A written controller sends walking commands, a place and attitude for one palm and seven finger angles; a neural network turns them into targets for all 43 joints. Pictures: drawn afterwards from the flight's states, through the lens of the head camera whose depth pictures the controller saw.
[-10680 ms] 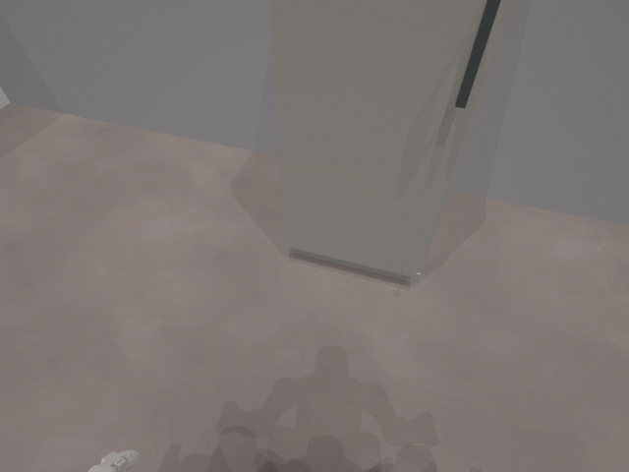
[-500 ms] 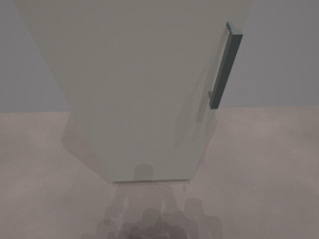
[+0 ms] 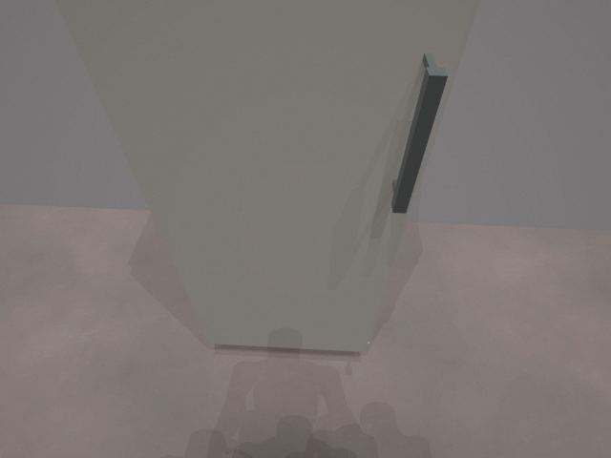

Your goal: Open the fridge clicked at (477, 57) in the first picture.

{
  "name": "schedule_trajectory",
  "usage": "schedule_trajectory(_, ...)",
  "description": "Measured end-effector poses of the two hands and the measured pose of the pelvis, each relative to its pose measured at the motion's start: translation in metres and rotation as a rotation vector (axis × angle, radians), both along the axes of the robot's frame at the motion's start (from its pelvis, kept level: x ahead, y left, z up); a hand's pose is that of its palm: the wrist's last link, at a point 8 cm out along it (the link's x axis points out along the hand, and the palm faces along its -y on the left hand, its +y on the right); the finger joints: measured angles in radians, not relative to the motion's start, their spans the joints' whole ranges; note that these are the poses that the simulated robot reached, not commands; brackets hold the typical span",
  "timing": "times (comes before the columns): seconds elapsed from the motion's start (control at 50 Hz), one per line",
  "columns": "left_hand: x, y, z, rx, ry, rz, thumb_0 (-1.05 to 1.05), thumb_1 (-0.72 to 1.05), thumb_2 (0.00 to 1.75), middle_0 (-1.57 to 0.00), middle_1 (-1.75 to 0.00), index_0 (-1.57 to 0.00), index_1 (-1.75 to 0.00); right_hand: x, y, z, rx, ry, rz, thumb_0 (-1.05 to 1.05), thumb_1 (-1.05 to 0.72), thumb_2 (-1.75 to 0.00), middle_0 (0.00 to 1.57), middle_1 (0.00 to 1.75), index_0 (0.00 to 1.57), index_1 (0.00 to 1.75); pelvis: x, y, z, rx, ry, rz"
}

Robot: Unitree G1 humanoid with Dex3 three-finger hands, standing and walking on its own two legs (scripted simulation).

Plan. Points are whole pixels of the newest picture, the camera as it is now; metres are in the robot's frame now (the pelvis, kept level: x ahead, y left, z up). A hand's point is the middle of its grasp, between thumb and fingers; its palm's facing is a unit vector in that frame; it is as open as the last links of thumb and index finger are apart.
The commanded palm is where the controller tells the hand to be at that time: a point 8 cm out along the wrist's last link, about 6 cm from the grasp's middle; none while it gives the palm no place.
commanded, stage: come to a stop and stand still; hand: right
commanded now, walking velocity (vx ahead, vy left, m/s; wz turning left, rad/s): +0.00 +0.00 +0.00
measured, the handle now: (412, 141) +0.52 -0.12 +0.15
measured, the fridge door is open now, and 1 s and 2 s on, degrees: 0 0 0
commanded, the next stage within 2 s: look again from close up in 0.80 s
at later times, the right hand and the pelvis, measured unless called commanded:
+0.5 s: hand out of the picture -0.03 -0.19 -0.18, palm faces +0.01 +0.98 -0.21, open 7.4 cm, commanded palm none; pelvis -0.04 -0.01 +0.00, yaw +0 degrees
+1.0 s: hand out of the picture -0.04 -0.17 -0.18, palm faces +0.00 +0.99 -0.17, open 7.4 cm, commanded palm none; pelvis -0.04 +0.00 +0.00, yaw +0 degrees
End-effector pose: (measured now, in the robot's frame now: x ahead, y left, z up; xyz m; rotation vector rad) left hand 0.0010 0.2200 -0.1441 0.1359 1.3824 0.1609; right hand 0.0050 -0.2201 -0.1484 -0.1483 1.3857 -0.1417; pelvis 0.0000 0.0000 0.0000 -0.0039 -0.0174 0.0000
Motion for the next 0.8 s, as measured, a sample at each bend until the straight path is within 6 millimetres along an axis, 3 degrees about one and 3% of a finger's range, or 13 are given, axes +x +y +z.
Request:
schedule_trajectory(0.12, -0.027, -0.011, 0.001, -0.023, 0.056, 0.012, 0.00, 0.92, 0.90, -0.20, -0.30, -0.20, -0.30, -0.003, 0.000, -0.001, 0.001, -0.002, 0.012, 0.01, -0.92, -0.90, 0.20, 0.30, 0.19, 0.30, -0.006, 0.000, 0.001, 0.009, -0.003, 0.003)
schedule_trajectory(0.3, -0.032, -0.019, -0.010, -0.037, -0.034, 0.007, 0.01, 0.91, 0.90, -0.20, -0.30, -0.20, -0.30, -0.021, -0.012, 0.001, -0.025, -0.034, 0.031, 0.01, -0.91, -0.90, 0.20, 0.30, 0.20, 0.30, -0.023, -0.011, -0.006, 0.011, -0.026, -0.004)
schedule_trajectory(0.44, -0.030, -0.012, -0.008, -0.025, -0.077, -0.008, 0.01, 0.91, 0.90, -0.20, -0.30, -0.20, -0.30, -0.033, -0.016, 0.004, -0.032, -0.061, 0.023, 0.01, -0.91, -0.90, 0.20, 0.30, 0.19, 0.30, -0.034, -0.013, -0.005, 0.002, -0.024, -0.003)
schedule_trajectory(0.64, -0.031, 0.004, 0.001, 0.010, -0.089, -0.021, 0.01, 0.91, 0.90, -0.20, -0.30, -0.20, -0.30, -0.060, -0.008, 0.002, -0.008, -0.023, 0.009, 0.01, -0.90, -0.90, 0.20, 0.30, 0.19, 0.30, -0.043, -0.007, -0.003, 0.003, -0.014, -0.002)
schedule_trajectory(0.8, -0.037, 0.010, 0.004, 0.021, -0.063, -0.021, 0.00, 0.91, 0.90, -0.20, -0.30, -0.20, -0.30, -0.066, -0.001, -0.001, 0.010, -0.006, 0.007, 0.01, -0.90, -0.90, 0.20, 0.30, 0.19, 0.30, -0.044, -0.002, -0.002, 0.006, -0.011, -0.004)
